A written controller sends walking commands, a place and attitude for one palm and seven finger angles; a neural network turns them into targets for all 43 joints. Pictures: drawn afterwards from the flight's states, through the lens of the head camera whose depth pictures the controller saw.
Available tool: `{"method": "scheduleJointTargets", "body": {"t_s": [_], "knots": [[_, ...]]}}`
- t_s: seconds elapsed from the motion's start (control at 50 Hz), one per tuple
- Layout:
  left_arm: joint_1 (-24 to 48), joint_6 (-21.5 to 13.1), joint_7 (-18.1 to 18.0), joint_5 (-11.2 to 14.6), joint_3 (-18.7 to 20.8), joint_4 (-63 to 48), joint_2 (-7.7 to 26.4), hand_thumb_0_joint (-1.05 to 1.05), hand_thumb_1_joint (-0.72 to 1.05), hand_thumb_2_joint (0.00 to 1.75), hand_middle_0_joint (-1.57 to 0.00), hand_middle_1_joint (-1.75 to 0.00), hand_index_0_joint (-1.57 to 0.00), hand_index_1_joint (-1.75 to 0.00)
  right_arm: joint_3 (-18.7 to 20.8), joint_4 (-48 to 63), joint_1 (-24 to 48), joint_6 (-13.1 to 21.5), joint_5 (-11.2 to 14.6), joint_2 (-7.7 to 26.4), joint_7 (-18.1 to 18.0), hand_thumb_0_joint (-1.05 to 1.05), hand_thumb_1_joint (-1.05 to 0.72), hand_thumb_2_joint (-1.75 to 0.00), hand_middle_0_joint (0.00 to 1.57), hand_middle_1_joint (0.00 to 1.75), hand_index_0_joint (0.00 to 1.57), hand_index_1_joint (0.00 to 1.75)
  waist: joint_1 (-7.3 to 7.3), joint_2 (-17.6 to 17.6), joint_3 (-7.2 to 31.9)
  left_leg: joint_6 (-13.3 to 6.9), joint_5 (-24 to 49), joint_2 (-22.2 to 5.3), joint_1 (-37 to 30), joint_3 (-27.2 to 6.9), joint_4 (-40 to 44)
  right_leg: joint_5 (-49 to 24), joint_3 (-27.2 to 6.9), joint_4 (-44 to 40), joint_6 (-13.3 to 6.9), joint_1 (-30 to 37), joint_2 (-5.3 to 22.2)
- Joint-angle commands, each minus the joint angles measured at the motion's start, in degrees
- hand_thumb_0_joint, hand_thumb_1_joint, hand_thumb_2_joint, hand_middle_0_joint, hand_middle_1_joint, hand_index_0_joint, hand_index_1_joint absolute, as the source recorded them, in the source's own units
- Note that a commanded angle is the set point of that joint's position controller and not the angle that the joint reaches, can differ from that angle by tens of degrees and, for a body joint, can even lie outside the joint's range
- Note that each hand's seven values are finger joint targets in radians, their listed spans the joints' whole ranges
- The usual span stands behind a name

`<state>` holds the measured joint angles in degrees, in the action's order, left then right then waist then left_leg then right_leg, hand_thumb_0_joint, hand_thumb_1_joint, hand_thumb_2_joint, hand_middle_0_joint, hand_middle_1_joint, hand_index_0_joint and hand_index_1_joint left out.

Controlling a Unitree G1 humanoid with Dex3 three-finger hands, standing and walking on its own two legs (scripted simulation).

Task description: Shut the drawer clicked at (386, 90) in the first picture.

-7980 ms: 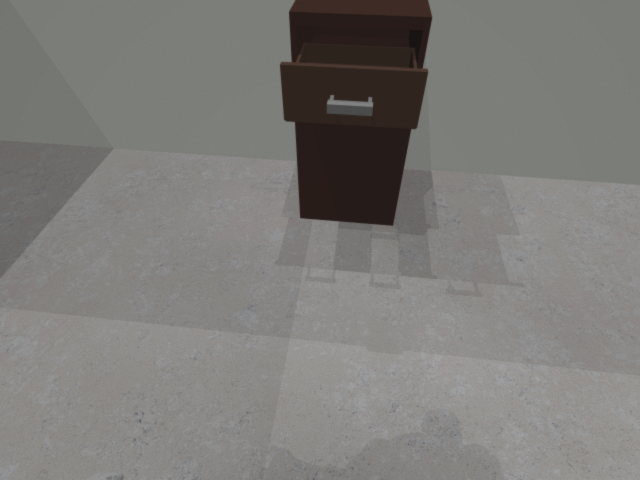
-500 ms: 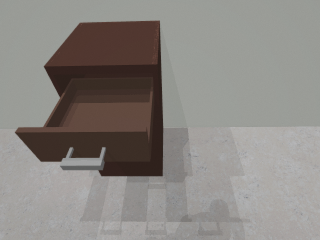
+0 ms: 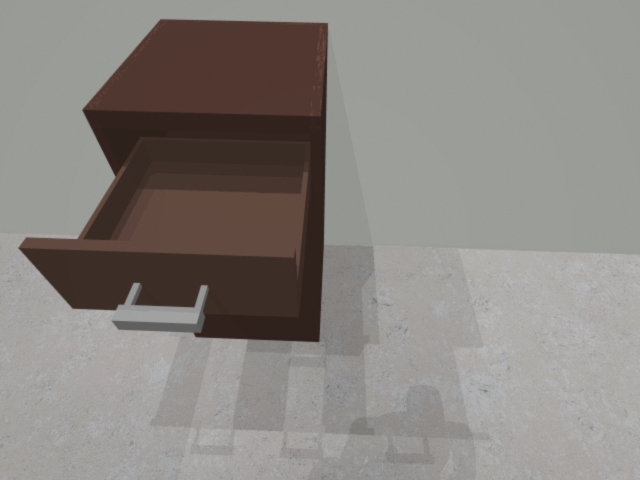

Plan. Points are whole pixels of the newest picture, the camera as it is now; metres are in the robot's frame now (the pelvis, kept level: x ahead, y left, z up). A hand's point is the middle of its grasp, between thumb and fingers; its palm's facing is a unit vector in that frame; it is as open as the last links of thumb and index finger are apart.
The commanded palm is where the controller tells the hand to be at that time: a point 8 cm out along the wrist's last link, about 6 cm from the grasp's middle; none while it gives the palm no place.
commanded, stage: shuffle to correct the standing spot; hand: left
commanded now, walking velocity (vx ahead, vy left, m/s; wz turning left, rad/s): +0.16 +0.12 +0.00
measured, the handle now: (164, 304) +0.35 +0.26 -0.02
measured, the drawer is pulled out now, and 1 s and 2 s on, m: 0.29 0.29 0.29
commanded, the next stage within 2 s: come to a stop and stand still in 0.08 s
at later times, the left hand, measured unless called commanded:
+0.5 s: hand out of the picture +0.06 +0.20 -0.18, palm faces +0.06 -0.98 -0.21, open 7.3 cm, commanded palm none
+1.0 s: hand out of the picture +0.05 +0.20 -0.16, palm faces +0.00 -0.98 -0.22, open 7.4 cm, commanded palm none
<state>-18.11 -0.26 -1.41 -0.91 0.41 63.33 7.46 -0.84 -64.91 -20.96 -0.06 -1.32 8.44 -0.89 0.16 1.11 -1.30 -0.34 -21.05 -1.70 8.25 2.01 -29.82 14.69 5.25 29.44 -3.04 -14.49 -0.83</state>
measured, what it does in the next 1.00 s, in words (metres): steps on the spot: left foot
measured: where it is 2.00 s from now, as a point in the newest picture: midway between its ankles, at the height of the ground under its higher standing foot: outside the picture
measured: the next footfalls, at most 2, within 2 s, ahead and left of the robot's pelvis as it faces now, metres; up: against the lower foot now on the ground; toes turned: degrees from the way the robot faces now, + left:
left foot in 0.84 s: +0.07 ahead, +0.13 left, +0.00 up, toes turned +2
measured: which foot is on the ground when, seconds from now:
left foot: down 0.00-0.72, up 0.74-0.82, down 0.84-1.00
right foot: down 0.00-1.00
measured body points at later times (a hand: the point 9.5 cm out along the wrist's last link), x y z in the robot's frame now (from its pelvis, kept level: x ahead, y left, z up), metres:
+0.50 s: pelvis +0.05 +0.03 +0.00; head +0.08 +0.03 +0.45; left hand +0.06 +0.26 -0.16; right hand +0.05 -0.18 -0.16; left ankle +0.00 +0.12 -0.73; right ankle +0.01 -0.09 -0.73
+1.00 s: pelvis +0.00 +0.02 +0.00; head -0.02 +0.02 +0.45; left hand +0.05 +0.25 -0.15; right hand +0.06 -0.21 -0.14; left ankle +0.03 +0.13 -0.73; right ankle +0.01 -0.09 -0.73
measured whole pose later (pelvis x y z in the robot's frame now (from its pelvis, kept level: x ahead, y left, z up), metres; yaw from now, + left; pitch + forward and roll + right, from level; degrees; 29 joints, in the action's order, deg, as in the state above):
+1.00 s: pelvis +0.00 +0.02 +0.00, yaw +0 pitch -3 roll +0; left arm -15.1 0.6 -1.9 -1.0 -0.8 55.9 10.5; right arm 0.2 -55.2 -14.3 -0.3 -1.2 10.2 -0.1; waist -0.5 0.3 0.0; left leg -0.7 -13.6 -0.9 13.7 2.9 -29.8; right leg 14.8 2.7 29.9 -1.1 -12.7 0.3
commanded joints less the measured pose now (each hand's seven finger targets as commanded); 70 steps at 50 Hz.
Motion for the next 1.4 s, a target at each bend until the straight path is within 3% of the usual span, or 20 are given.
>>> {"method": "scheduleJointTargets", "body": {"t_s": [0.0,0.06,0.12,0.16,0.2,0.24,0.28,0.32,0.4,0.5,0.64,0.66,0.68,0.7,0.74,0.78,0.82,0.86,1.1,1.38], "knots": [[-0.89,-1.01,-0.36,-0.18,2.72,-3.28,8.38,0.0,0.9,0.9,-0.2,-0.3,-0.2,-0.3,0.61,0.12,-8.35,1.21,-0.12,1.89,-0.27,0.0,-0.9,-0.9,0.2,0.3,0.2,0.3,-1.17,-2.06,-5.88,-1.33,-0.3,-0.27,2.53,0.22,5.54,15.79,-14.59,-11.44,-4.97,-4.19,11.01],[0.52,-1.09,0.26,-0.25,1.97,-3.86,4.89,0.0,0.9,0.9,-0.2,-0.3,-0.2,-0.3,0.84,-0.02,-9.7,2.24,-0.14,4.73,-0.68,0.0,-0.9,-0.9,0.2,0.3,0.2,0.3,-1.1,9.32,-6.49,-4.81,6.41,-7.19,3.25,-7.4,11.9,6.8,-3.33,2.77,-1.66,-3.81,3.15],[-0.21,-1.7,0.29,-0.43,1.46,-3.6,2.88,0.0,0.9,0.9,-0.2,-0.3,-0.2,-0.3,0.78,1.11,-7.92,2.61,0.1,5.79,-1.49,0.0,-0.9,-0.9,0.2,0.3,0.2,0.3,0.5,6.86,-5.95,-7.57,27.95,-9.29,1.92,-8.14,7.8,3.3,-0.59,6.12,-1.17,-2.05,2.11],[-6.25,-2.34,0.21,-0.16,2.2,-1.43,5.0,0.0,0.9,0.9,-0.2,-0.3,-0.2,-0.3,0.88,2.64,-5.21,2.95,0.46,5.26,-1.55,0.0,-0.9,-0.9,0.2,0.3,0.2,0.3,3.21,-0.09,-2.37,-4.91,26.16,-3.87,8.3,-2.21,-2.72,-10.21,-7.7,2.65,-3.29,9.36,6.75],[-12.38,-2.45,-0.5,-0.01,3.5,0.99,9.25,0.0,0.9,0.9,-0.2,-0.3,-0.2,-0.3,0.99,4.9,-2.5,2.67,0.68,2.57,-1.43,0.0,-0.9,-0.9,0.2,0.3,0.2,0.3,4.03,-16.24,-0.79,-0.56,-2.21,1.24,20.14,2.95,-13.81,-31.79,-21.17,-5.01,-9.44,18.98,20.05],[-7.43,-1.9,-1.22,-0.72,2.78,-0.21,7.47,0.0,0.9,0.9,-0.2,-0.3,-0.2,-0.3,0.96,4.89,0.07,2.25,0.96,0.9,-1.45,0.0,-0.9,-0.9,0.2,0.3,0.2,0.3,1.94,-9.61,-3.64,-0.03,-10.1,-1.41,15.38,-1.04,-8.82,-40.19,-17.82,-4.04,-10.39,10.58,20.71],[0.06,-1.15,-1.15,0.31,1.85,-2.28,5.56,0.0,0.9,0.9,-0.2,-0.3,-0.2,-0.3,0.83,0.54,-7.38,2.46,0.95,0.18,-1.24,0.0,-0.9,-0.9,0.2,0.3,0.2,0.3,-2.3,-4.02,-1.79,0.04,15.36,-1.9,-0.12,-1.3,9.62,-27.39,-6.94,3.36,-3.23,2.26,10.83],[0.26,-0.24,-1.47,0.53,1.28,-3.33,3.04,0.0,0.9,0.9,-0.2,-0.3,-0.2,-0.3,1.49,0.21,-5.73,2.89,0.25,4.9,-1.83,0.0,-0.9,-0.9,0.2,0.3,0.2,0.3,0.02,10.41,-2.73,-5.26,45.82,-12.43,0.18,-9.27,9.56,3.24,-2.06,5.99,2.32,-0.06,3.85],[-0.94,0.24,-1.39,0.68,1.16,-2.11,4.16,0.0,0.9,0.9,-0.2,-0.3,-0.2,-0.3,1.59,1.49,-1.48,2.49,0.73,5.2,-2.67,0.0,-0.9,-0.9,0.2,0.3,0.2,0.3,0.72,5.23,-3.09,-6.25,60.57,-11.75,-6.21,-7.49,6.78,2.74,-3.91,3.02,2.27,-1.02,4.69],[-0.92,-0.09,-1.57,0.51,1.74,-2.58,5.98,0.0,0.9,0.9,-0.2,-0.3,-0.2,-0.3,2.79,2.93,-0.32,1.64,0.89,5.26,-2.74,0.0,-0.9,-0.9,0.2,0.3,0.2,0.3,-0.42,0.05,1.98,-2.46,51.23,-6.88,-6.47,-2.56,3.98,-25.74,-5.59,1.39,1.69,4.35,6.87],[0.39,0.05,-1.34,0.15,1.86,-4.96,7.12,0.0,0.9,0.9,-0.2,-0.3,-0.2,-0.3,2.94,4.65,2.8,0.83,0.61,4.93,-2.16,0.0,-0.9,-0.9,0.2,0.3,0.2,0.3,-0.24,-1.86,2.7,-1.52,30.3,-5.54,-1.93,-1.3,4.26,-26.64,-8.77,0.29,0.33,4.48,8.45],[-4.73,-0.84,-3.16,-0.27,2.11,-3.71,10.7,0.0,0.9,0.9,-0.2,-0.3,-0.2,-0.3,4.31,9.04,7.66,1.06,1.85,10.01,-1.3,0.0,-0.9,-0.9,0.2,0.3,0.2,0.3,1.51,-8.69,6.79,0.26,34.08,-6.75,-0.29,1.22,-9.32,-47.69,-9.9,-2.77,2.73,5.71,10.38],[-3.99,-1.7,-3.05,-0.3,2.61,-6.79,11.59,0.0,0.9,0.9,-0.2,-0.3,-0.2,-0.3,3.83,11.97,5.96,1.16,1.27,6.23,-0.46,0.0,-0.9,-0.9,0.2,0.3,0.2,0.3,0.8,-14.47,8.55,-0.26,5.16,-1.2,10.77,0.78,-11.27,-59.56,-14.51,-0.12,-0.47,15.81,14.19],[-2.45,-2.52,-2.86,-0.43,2.4,-7.68,11.89,0.0,0.9,0.9,-0.2,-0.3,-0.2,-0.3,3.32,12.87,7.71,0.82,1.02,4.45,-0.13,0.0,-0.9,-0.9,0.2,0.3,0.2,0.3,1.17,-12.32,9.69,-0.48,-3.66,-0.18,14.92,0.77,-11.78,-64.66,-16.02,0.37,-3.73,19.5,17.13],[-0.99,-2.31,-2.47,-0.52,1.62,-9.2,11.13,0.0,0.9,0.9,-0.2,-0.3,-0.2,-0.3,2.94,13.09,7.72,0.41,1.37,3.78,-0.07,0.0,-0.9,-0.9,0.2,0.3,0.2,0.3,-0.34,-5.59,8.23,-0.21,-3.47,0.31,10.62,0.15,-8.52,-52.3,-14.16,-0.73,-5.97,13.72,15.66],[3.3,-1.61,-2.05,0.21,1.1,-10.29,11.47,0.0,0.9,0.9,-0.2,-0.3,-0.2,-0.3,2.94,11.37,3.86,0.04,1.17,4.24,-0.1,0.0,-0.9,-0.9,0.2,0.3,0.2,0.3,-3.15,-2.52,4.23,0.11,6.83,0.25,1.15,0.48,0.74,-26.4,-11.57,-2.11,-3.51,2.4,11.9],[3.99,-0.82,-1.68,0.32,0.91,-11.03,9.72,0.0,0.9,0.9,-0.2,-0.3,-0.2,-0.3,2.96,11.54,3.86,0.37,0.45,7.24,0.03,0.0,-0.9,-0.9,0.2,0.3,0.2,0.3,-1.97,1.83,-2.35,-1.9,11.88,-5.35,3.8,-4.45,4.06,-4.57,-9.14,-4.6,0.0,-3.44,6.38],[3.58,0.01,-1.35,-0.17,0.7,-10.82,9.55,0.0,0.9,0.9,-0.2,-0.3,-0.2,-0.3,2.69,12.33,6.76,0.21,0.25,8.04,0.28,0.0,-0.9,-0.9,0.2,0.3,0.2,0.3,-0.84,3.82,-8.42,-2.41,-1.03,-4.85,11.44,-7.16,8.85,9.97,-8.93,-7.28,0.52,-3.99,4.62],[-0.86,-0.61,-0.22,0.02,0.41,-8.54,9.32,0.0,0.9,0.9,-0.2,-0.3,-0.2,-0.3,1.69,8.97,1.87,0.48,-0.05,7.64,0.35,0.0,-0.9,-0.9,0.2,0.3,0.2,0.3,-0.64,-2.49,-4.21,-1.84,-3.89,-2.6,9.36,-5.99,11.19,15.52,-10.48,-11.59,0.5,-3.79,5.91],[-4.63,-1.37,-0.47,0.36,-0.54,-2.34,6.29,0.0,0.9,0.9,-0.2,-0.3,-0.2,-0.3,0.88,2.45,-1.37,1.62,0.64,5.25,-0.26,0.0,-0.9,-0.9,0.2,0.3,0.2,0.3,0.04,0.38,-3.64,-1.88,0.79,-3.53,9.5,-6.71,12.17,4.99,-9.16,-9.15,0.47,-0.04,6.26]]}}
